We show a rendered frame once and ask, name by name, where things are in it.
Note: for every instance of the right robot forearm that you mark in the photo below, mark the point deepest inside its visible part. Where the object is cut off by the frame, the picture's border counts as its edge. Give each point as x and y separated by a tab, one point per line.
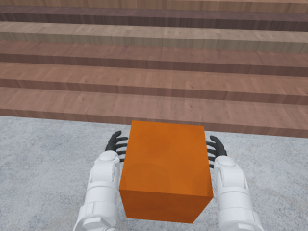
236	211

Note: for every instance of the robot left hand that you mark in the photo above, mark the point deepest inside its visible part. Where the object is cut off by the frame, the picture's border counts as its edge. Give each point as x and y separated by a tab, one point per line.
113	146

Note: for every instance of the carton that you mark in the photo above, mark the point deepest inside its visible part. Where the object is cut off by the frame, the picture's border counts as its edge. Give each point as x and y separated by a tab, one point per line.
166	173

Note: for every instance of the left robot forearm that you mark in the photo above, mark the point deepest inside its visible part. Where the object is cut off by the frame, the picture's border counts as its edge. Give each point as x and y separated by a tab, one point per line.
99	209

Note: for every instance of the robot right hand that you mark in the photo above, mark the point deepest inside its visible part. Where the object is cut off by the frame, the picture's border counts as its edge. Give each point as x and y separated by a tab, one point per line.
219	149

